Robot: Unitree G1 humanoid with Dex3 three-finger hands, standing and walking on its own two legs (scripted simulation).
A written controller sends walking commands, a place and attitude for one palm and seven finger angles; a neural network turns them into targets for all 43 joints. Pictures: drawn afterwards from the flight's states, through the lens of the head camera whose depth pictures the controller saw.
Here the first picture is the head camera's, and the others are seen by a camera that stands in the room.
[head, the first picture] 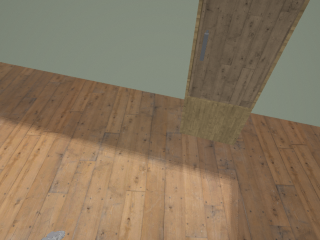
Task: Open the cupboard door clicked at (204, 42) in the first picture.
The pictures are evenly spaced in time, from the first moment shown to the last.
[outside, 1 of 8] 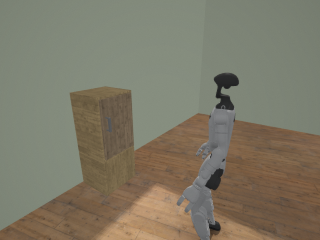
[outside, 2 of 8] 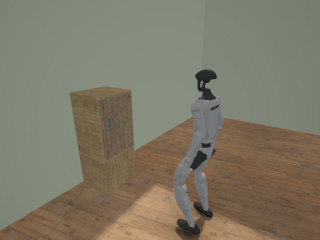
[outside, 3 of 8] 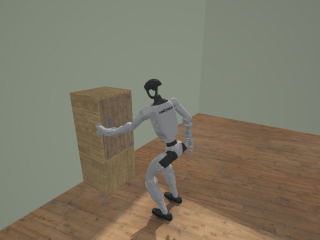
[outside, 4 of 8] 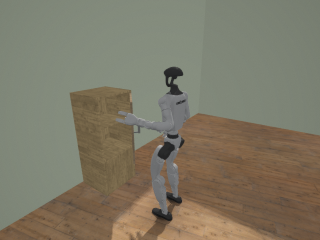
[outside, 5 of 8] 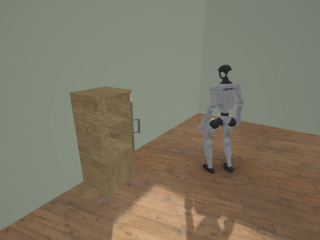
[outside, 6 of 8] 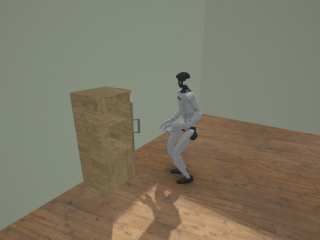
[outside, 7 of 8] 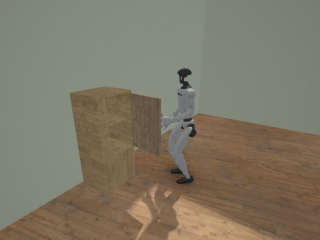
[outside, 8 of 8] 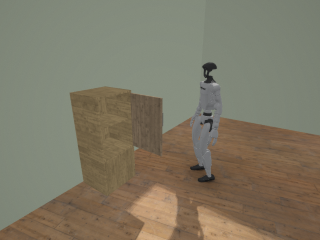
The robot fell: no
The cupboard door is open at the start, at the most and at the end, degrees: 0 88 88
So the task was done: yes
